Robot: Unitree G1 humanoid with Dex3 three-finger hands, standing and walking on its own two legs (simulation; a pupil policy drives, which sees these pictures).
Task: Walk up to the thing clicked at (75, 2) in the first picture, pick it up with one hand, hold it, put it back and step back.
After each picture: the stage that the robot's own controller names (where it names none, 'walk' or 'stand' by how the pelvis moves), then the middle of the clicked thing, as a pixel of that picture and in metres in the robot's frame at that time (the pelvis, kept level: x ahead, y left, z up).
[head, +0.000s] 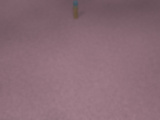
stand; (75, 10) +2.02 +0.06 -0.66
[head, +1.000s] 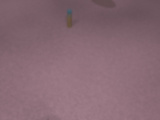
walk; (69, 18) +1.87 +0.13 -0.64
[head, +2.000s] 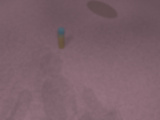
walk; (61, 38) +1.29 +0.17 -0.65
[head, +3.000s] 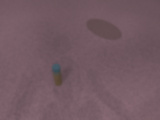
walk; (57, 75) +0.86 +0.18 -0.65
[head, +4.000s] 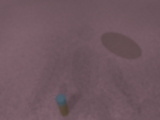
walk; (62, 105) +0.57 +0.20 -0.63
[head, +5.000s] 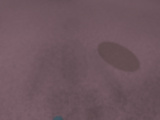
stand; out of the picture +0.41 +0.16 -0.64
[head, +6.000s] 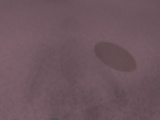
stand; out of the picture +0.40 +0.18 -0.65
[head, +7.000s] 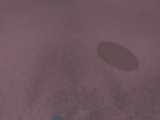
stand; out of the picture +0.42 +0.18 -0.66
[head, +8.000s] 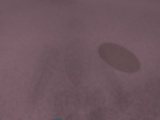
stand; out of the picture +0.41 +0.18 -0.66
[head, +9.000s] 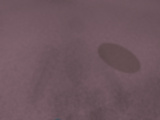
stand; out of the picture +0.41 +0.18 -0.66
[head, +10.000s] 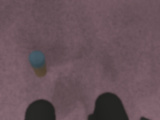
go down; (39, 65) +0.48 +0.15 -0.38
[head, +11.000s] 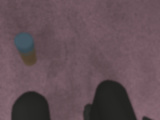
go down; (27, 51) +0.51 +0.17 -0.29
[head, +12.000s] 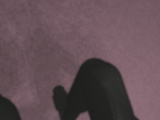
close in; out of the picture +0.50 +0.22 -0.18
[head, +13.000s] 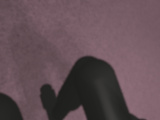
close; out of the picture +0.50 +0.24 -0.19
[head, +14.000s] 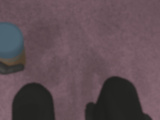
lift; (11, 52) +0.40 +0.22 -0.05
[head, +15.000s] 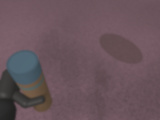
hold; (34, 86) +0.31 +0.15 +0.08
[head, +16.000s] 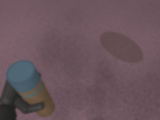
hold; (35, 93) +0.30 +0.16 +0.04
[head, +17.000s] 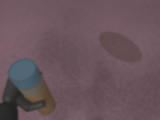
hold; (37, 91) +0.31 +0.15 +0.04
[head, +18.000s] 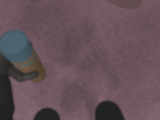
crouch; (28, 62) +0.41 +0.15 -0.03
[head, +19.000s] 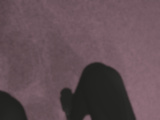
lower; out of the picture +0.49 +0.20 -0.13
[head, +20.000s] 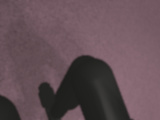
lower; out of the picture +0.47 +0.25 -0.19
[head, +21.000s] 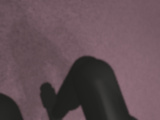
lower; out of the picture +0.47 +0.24 -0.19
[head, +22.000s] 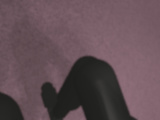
lower; out of the picture +0.48 +0.24 -0.19
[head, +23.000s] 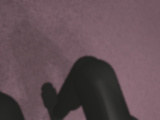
rest; out of the picture +0.48 +0.24 -0.19
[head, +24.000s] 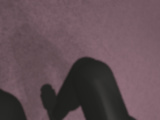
open; out of the picture +0.47 +0.21 -0.20
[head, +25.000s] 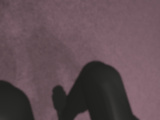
stand; out of the picture +0.47 +0.20 -0.20
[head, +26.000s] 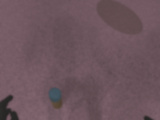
stand; (56, 99) +0.42 +0.12 -0.51
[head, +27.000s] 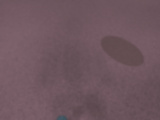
stand; out of the picture +0.40 +0.12 -0.60
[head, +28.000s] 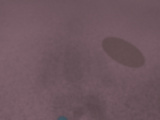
stand; out of the picture +0.40 +0.12 -0.60
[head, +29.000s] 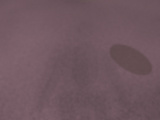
stand; out of the picture +0.40 +0.11 -0.66
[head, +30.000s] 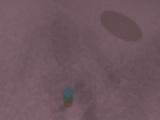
walk; (68, 98) +0.48 +0.07 -0.64
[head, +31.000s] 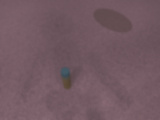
walk; (66, 79) +0.71 +0.14 -0.63
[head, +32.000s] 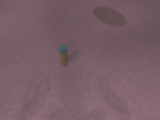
stand; (64, 56) +1.03 +0.17 -0.63
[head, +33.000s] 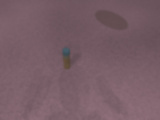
stand; (66, 58) +1.04 +0.15 -0.65
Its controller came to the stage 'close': yes
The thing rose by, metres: 0.69
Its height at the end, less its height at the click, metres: +0.00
